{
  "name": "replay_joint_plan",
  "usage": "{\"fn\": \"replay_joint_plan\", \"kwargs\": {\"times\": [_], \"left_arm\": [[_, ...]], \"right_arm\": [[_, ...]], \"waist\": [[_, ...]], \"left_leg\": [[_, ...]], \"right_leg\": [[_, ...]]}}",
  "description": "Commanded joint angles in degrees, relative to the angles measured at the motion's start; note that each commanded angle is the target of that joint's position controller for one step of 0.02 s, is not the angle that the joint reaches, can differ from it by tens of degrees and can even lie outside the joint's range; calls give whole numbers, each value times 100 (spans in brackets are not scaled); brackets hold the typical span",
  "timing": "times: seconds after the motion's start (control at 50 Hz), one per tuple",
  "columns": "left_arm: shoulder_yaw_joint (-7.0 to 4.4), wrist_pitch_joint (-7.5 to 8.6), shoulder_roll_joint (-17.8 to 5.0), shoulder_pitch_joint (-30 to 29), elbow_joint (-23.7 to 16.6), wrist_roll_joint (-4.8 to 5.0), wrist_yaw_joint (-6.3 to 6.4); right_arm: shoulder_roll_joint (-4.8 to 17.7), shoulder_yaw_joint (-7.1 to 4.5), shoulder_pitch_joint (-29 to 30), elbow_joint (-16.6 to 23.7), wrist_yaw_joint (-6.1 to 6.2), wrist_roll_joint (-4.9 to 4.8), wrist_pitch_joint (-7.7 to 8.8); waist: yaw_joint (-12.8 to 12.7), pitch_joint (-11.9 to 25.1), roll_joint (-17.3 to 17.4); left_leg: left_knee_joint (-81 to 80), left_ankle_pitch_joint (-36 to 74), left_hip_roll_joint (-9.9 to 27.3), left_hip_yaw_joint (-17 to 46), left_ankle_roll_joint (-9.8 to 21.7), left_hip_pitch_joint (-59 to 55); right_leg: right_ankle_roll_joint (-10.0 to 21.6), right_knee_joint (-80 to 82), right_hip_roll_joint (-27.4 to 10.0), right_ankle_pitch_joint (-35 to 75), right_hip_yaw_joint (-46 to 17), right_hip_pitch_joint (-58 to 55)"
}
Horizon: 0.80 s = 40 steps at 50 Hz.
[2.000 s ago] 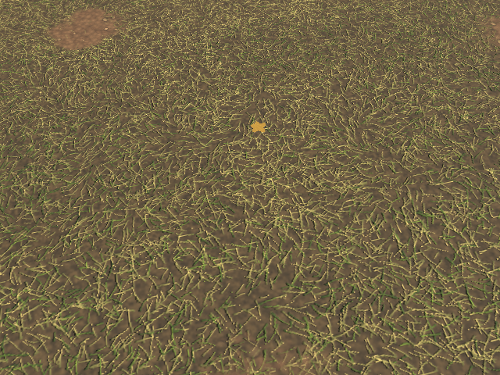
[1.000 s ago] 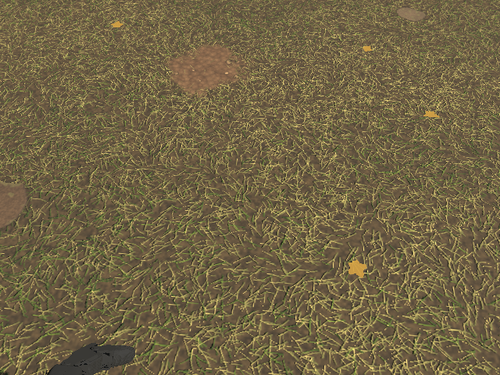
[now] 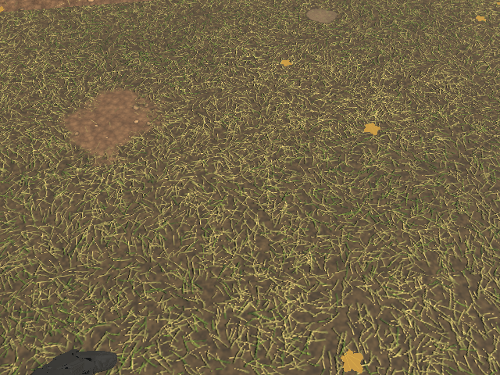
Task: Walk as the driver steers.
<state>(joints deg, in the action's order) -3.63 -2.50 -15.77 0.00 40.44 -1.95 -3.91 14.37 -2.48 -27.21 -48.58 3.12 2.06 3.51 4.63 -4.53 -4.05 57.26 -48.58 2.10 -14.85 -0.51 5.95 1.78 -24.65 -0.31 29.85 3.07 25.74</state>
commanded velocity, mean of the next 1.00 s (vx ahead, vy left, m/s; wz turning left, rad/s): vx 0.02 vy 0.00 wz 0.14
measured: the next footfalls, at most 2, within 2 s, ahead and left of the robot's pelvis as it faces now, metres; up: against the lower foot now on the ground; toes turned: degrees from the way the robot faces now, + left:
right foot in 0.02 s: +0.16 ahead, -0.05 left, -0.16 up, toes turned -5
left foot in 0.44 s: +0.15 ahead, +0.14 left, -0.16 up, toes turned -7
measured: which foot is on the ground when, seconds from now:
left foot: down 0.00-0.02, up 0.04-0.42, down 0.44-0.82, up 0.84-1.00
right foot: up 0.00-0.00, down 0.02-0.46, up 0.48-0.78, down 0.80-1.00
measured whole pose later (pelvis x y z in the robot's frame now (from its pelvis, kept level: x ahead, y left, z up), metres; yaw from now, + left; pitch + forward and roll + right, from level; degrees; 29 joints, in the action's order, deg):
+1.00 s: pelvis +0.09 +0.02 -0.06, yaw +12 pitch +1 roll +1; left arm -1.2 -0.9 -14.0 14.1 40.0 -1.9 2.1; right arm 17.2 -5.2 -12.2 -39.2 -1.6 2.2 -3.2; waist 0.2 -0.7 2.5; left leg 63.4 -23.1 -5.7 4.0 -1.7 33.2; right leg 3.2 -26.2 0.2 -13.8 2.9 14.0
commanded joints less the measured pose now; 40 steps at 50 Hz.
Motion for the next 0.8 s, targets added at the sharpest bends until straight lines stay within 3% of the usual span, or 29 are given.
{"fn": "replay_joint_plan", "kwargs": {"times": [0.02, 0.04, 0.06, 0.08, 0.1, 0.12, 0.14, 0.16, 0.18, 0.2, 0.26, 0.32, 0.34, 0.38, 0.42, 0.44, 0.46, 0.48, 0.5, 0.54, 0.62, 0.72, 0.76, 0.78, 0.8], "left_arm": [[-172, 111, -401, 2291, 824, -269, 230], [-331, 218, -890, 2990, 1167, -334, 291], [-394, 274, -1421, 2984, 894, -33, 188], [-425, 234, -1422, 2642, 540, 256, 207], [-328, 170, -1136, 2050, 346, 315, 294], [-230, 139, -916, 1416, 157, 250, 451], [-142, 169, -672, 1122, 152, 182, 561], [-81, 196, -556, 1043, 170, 128, 561], [-50, 245, -588, 1118, 312, 102, 564], [-44, 269, -587, 1200, 400, 93, 560], [37, 291, -346, 1245, 504, 86, 509], [133, 243, -119, 1383, 613, 18, 399], [120, 207, -196, 1410, 602, -11, 369], [61, 111, -408, 1356, 487, -34, 387], [22, 65, -503, 1570, 500, -8, 469], [-1, 85, -524, 1699, 511, -12, 507], [13, 134, -346, 1845, 400, 22, 529], [35, 165, -220, 1469, 234, 103, 526], [3, 157, -304, 1098, 115, 31, 525], [-31, 116, -234, 988, 32, 26, 460], [25, 66, -115, 1043, -64, 22, 433], [83, 116, -159, 794, -353, 114, 479], [81, 171, -200, 1051, -349, 143, 526], [73, 215, -215, 1327, -300, 130, 567], [17, 268, -414, 1574, -241, 104, 623]], "right_arm": [[699, -161, 173, 205, 68, -115, -186], [537, -159, -34, 180, -22, -252, -204], [369, -75, -658, 406, -49, -383, -292], [663, -37, -276, 514, -19, -215, -343], [740, -55, 94, 589, -12, -46, -382], [710, -5, 220, 679, -37, 42, -367], [735, -27, 561, 689, -21, 129, -422], [846, -72, 721, 638, 12, 151, -535], [731, -53, 916, 729, -28, 7, -593], [542, -12, 961, 719, -71, -13, -616], [110, 115, 806, 543, -139, -56, -626], [87, 109, 1070, 454, -201, -162, -706], [142, 85, 1226, 486, -238, -151, -727], [265, 30, 1462, 626, -299, -100, -702], [227, 21, 1403, 672, -297, -53, -595], [256, 16, 1291, 702, -272, -46, -514], [514, -29, 1108, 761, -245, 37, -430], [882, -156, 1121, 722, -254, -62, -422], [842, -160, 924, 712, -263, -72, -422], [937, -231, 956, 730, -229, -59, -453], [864, -325, 1197, 897, -276, -71, -545], [1015, -438, 1098, 1043, -325, -43, -594], [1046, -453, 1272, 1142, -339, -44, -607], [1032, -446, 1433, 1199, -336, -78, -602], [898, -419, 1424, 1239, -331, -122, -560]], "waist": [[-1069, 401, 306], [-1223, 789, -836], [-798, 1929, -834], [-1118, 2641, -61], [-885, 2323, 529], [-507, 2193, 569], [-411, 1878, 538], [-369, 1535, 603], [-241, 1104, 728], [-240, 1057, 554], [-294, 1402, 60], [-500, 1117, -194], [-576, 882, -304], [-602, 426, -277], [-533, 145, 97], [-503, 107, 296], [-629, 314, 926], [-501, 237, 1744], [-296, 161, 1548], [-364, 348, 1146], [-437, 645, 1182], [-254, 869, 1440], [-399, 908, 1467], [-602, 893, 1394], [-662, 960, 1167]], "left_leg": [[2342, 3978, 533, 438, 548, 871], [4780, 288, -179, 48, 382, 2460], [5840, -541, -155, 1076, 230, 4793], [5938, 204, 192, 1384, 134, 5063], [5742, 882, 197, 1499, 89, 4942], [4652, 1905, 302, 1734, 8, 4763], [4098, 2454, 351, 1887, -117, 4331], [3853, 2600, 274, 1848, -195, 3705], [2533, 3120, 290, 1849, -328, 3249], [1868, 3331, 246, 1766, -320, 2840], [243, 3601, 165, 1675, -201, 2056], [-974, 3749, 57, 1637, -56, 1145], [-1183, 3556, -38, 1570, 3, 1005], [-1638, 2990, -214, 1409, 176, 984], [-2599, 3034, -231, 1475, 334, 665], [-3102, 3210, -37, 1763, 399, 516], [-3332, 3781, 705, 2727, 569, 200], [-3866, 4154, 1424, 3982, 1041, 619], [-4070, 4429, 1657, 4364, 1314, 660], [-3919, 4485, 1324, 4068, 1445, 498], [-3665, 4646, 612, 3515, 1245, 529], [-3634, 4325, 560, 4002, 1186, 669], [-3609, 4225, 467, 4221, 1033, 879], [-3493, 3966, 322, 4207, 851, 1196], [-3287, 3317, 113, 4061, 599, 1787]], "right_leg": [[284, 1274, 94, 195, 126, -2342], [666, 675, -615, 2854, -462, -4124], [1498, -1733, -2135, 5626, -1884, -6458], [1885, -1288, -2476, 5059, -2374, -6219], [2090, -725, -2369, 3256, -2420, -5096], [2268, -203, -2383, 582, -2665, -4079], [2256, 186, -2298, -321, -2890, -2949], [2186, 354, -2006, -211, -2710, -1919], [1924, 550, -1564, -497, -2174, -1128], [1697, 462, -1235, -427, -1846, -898], [1229, 405, -842, -641, -1356, -1087], [898, 925, -767, -3381, -1323, -519], [890, 1096, -809, -4538, -1458, -278], [897, 1126, -975, -5690, -1766, -47], [730, 879, -997, -5732, -1816, -2], [545, 631, -913, -5432, -1747, -58], [323, -149, -547, -5148, -1320, 49], [55, -804, 253, -5048, -368, 327], [-27, -1350, 377, -5458, -348, 463], [-120, -2313, 444, -5683, -502, 727], [-294, -2514, 496, -5356, -403, 618], [-220, -1553, 593, -5258, -385, -30], [-117, -803, 622, -5129, -427, -661], [-68, -90, 554, -4686, -438, -1246], [-39, 258, 178, -4405, -635, -2082]]}}
Keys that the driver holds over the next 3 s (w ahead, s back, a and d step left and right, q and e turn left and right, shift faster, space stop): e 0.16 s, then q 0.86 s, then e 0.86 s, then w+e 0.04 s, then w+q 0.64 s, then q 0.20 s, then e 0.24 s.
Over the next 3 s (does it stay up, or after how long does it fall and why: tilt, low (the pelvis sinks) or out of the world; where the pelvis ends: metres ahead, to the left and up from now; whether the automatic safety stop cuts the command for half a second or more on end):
stays up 0.43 0.10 -0.06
